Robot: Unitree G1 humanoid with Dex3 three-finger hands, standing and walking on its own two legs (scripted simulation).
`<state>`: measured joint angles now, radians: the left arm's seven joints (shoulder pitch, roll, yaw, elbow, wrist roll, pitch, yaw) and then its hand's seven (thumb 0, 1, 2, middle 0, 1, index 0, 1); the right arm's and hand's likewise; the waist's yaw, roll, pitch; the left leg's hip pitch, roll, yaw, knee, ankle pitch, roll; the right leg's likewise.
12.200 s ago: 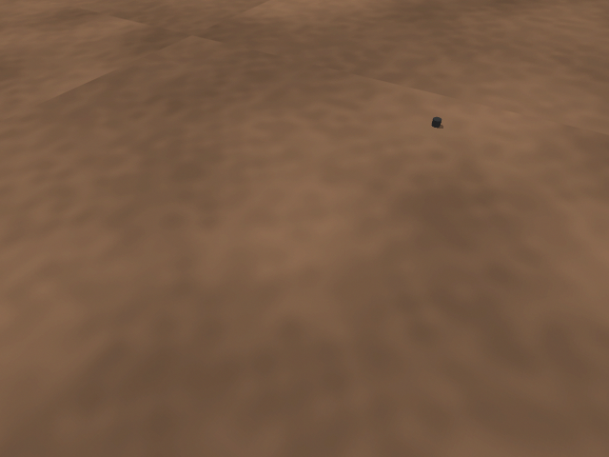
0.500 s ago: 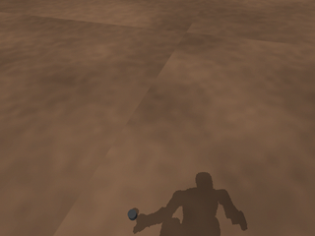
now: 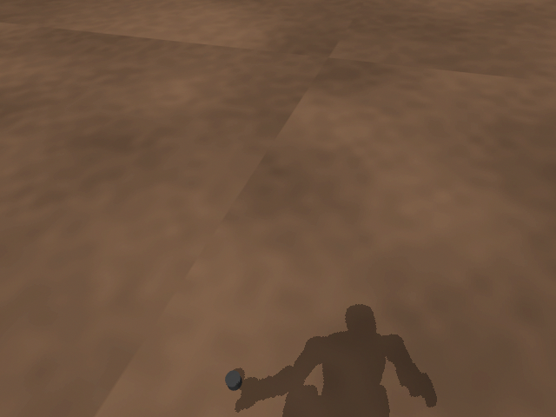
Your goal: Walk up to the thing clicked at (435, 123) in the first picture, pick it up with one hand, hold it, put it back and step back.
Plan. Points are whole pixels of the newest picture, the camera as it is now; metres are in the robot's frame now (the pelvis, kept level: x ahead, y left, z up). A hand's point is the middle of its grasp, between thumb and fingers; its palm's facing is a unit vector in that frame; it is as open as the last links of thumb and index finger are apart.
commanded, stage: stand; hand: left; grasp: from above
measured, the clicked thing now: (233, 380) +0.42 +0.23 -0.76
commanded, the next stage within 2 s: rise first in 1.40 s
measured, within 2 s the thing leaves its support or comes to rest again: neither
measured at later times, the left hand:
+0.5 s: hand out of the picture +0.07 +0.25 -0.16, palm faces -0.04 -0.93 -0.35, open 7.4 cm
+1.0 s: hand out of the picture +0.07 +0.25 -0.16, palm faces -0.05 -0.94 -0.35, open 7.4 cm
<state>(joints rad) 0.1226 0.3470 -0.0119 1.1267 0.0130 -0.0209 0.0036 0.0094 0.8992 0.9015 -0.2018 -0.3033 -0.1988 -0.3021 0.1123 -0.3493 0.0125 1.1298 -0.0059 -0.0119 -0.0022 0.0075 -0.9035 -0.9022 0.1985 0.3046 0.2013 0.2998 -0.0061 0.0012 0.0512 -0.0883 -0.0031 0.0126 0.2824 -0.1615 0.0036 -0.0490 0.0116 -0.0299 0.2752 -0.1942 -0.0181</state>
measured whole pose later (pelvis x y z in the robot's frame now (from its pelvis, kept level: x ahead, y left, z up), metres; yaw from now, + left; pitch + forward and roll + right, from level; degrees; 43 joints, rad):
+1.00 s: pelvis +0.00 +0.00 +0.00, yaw +0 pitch -2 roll +0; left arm 0.13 0.35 -0.01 1.13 0.01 -0.02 0.00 0.01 0.90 0.90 -0.20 -0.30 -0.20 -0.30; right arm 0.12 -0.35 0.01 1.13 -0.01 -0.01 0.00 0.01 -0.90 -0.90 0.20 0.30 0.20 0.30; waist -0.01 0.00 0.05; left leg -0.09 0.00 0.01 0.28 -0.16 0.00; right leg -0.05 0.02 -0.03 0.27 -0.19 -0.02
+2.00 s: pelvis -0.02 +0.01 -0.05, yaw -1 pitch +12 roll -1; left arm 0.10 0.30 0.12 0.79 0.19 0.12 0.03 0.01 -0.33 0.93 -0.12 -1.00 -0.13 -0.99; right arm 0.24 -0.25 -0.02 0.63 0.03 -0.07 -0.02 0.01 -0.92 -0.90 0.20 0.30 0.20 0.30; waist -0.03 0.00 -0.06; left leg -0.68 0.00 0.02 0.87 -0.39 0.02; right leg -0.64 0.01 -0.03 0.86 -0.42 -0.01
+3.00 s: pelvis -0.11 +0.00 -0.34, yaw -4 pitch +34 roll -4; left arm -0.51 0.58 0.11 0.95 0.88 -0.20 0.17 0.00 -0.51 1.01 -0.08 -1.06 -0.08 -1.06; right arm 0.08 -0.27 -0.05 0.72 -0.02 -0.15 0.05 0.01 -0.87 -0.90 0.20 0.30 0.20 0.30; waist -0.03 0.01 -0.13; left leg -2.01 0.05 -0.04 2.04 -0.64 0.02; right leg -1.94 0.02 -0.10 2.02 -0.68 -0.05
